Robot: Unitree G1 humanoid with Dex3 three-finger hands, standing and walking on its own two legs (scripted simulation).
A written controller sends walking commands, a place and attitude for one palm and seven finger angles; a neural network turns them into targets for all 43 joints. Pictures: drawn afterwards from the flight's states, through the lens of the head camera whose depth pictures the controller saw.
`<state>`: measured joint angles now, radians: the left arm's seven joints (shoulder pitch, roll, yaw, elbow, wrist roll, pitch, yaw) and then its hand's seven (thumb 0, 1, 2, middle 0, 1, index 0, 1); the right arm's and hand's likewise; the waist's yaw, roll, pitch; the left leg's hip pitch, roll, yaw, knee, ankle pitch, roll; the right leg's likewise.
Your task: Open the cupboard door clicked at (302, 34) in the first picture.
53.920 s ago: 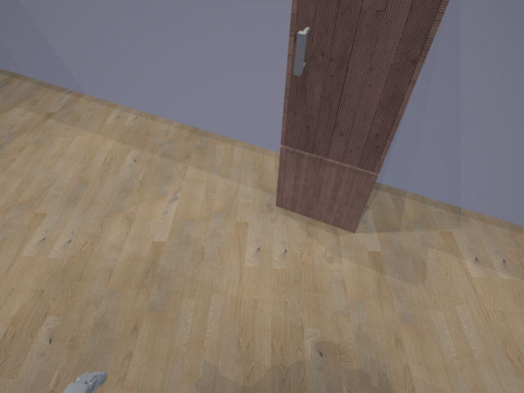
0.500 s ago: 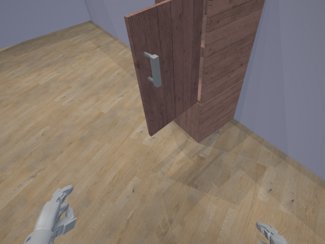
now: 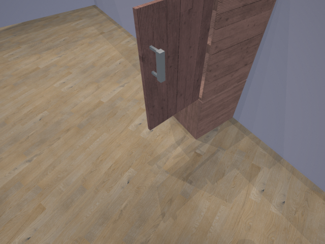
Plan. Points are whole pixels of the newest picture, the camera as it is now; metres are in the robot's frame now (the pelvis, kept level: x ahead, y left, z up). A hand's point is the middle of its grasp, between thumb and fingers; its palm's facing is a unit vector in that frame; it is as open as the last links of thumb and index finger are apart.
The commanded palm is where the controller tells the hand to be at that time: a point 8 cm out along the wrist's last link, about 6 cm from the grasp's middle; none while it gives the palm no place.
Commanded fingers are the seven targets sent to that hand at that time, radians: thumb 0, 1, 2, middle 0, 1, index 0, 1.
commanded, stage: let the arm hang, fingers relaxed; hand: left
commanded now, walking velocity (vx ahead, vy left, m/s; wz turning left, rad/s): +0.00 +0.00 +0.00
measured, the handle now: (156, 64) +0.70 +0.06 +0.06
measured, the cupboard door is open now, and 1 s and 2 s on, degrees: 96 96 96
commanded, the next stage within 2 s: look to check the result in 0.44 s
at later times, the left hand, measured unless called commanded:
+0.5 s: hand out of the picture +0.11 +0.23 -0.15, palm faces -0.02 -0.95 -0.32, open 7.4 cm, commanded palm none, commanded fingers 0.00 0.90 0.90 -0.20 -0.30 -0.20 -0.30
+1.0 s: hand (84, 241) +0.15 +0.23 -0.14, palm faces -0.03 -0.93 -0.36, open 7.4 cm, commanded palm none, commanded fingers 0.00 0.90 0.90 -0.20 -0.30 -0.20 -0.30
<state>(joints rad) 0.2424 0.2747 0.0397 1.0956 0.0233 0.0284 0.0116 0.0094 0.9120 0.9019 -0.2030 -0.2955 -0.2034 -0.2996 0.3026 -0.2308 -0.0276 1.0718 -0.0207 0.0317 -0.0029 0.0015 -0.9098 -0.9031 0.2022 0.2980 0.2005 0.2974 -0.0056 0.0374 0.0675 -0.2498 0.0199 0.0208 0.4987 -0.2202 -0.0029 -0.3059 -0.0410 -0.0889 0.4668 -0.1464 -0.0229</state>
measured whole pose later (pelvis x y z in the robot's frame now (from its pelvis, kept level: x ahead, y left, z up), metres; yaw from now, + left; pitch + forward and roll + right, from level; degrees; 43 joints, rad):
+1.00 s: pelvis +0.06 -0.01 +0.01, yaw +0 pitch -1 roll +0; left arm 0.06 0.31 0.02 1.13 0.02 -0.02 0.01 0.01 0.90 0.90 -0.20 -0.30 -0.20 -0.30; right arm 0.10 -0.34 -0.01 1.11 -0.01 0.01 0.00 0.00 -0.91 -0.90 0.20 0.30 0.20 0.30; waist -0.01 0.04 0.07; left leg -0.08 0.04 0.02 0.30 -0.20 -0.03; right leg -0.16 -0.01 -0.09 0.33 -0.15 -0.02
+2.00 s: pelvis +0.07 +0.00 +0.01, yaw -1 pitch -1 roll +0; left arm 0.09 0.33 0.01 1.13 0.02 -0.02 0.00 0.01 0.90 0.90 -0.20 -0.30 -0.20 -0.30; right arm 0.12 -0.32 -0.01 1.12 -0.01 0.00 0.00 0.00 -0.91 -0.90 0.20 0.30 0.20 0.30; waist -0.01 0.01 0.06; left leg -0.05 0.03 0.04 0.27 -0.21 -0.02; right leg -0.14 -0.02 -0.07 0.30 -0.14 0.00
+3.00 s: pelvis +0.06 +0.00 +0.01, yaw -1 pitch -1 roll +0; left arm 0.09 0.33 0.01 1.13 0.02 -0.02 0.00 0.01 0.90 0.90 -0.20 -0.30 -0.20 -0.30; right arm 0.12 -0.33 -0.01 1.13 -0.01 0.00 0.00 0.00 -0.91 -0.90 0.20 0.30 0.20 0.30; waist -0.01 0.01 0.06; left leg -0.04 0.02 0.04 0.26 -0.20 -0.02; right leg -0.13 -0.03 -0.07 0.29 -0.13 0.00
